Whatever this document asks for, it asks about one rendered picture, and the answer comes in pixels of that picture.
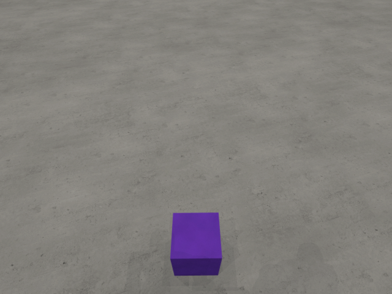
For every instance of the carton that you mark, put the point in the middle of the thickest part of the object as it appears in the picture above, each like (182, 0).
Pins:
(196, 244)

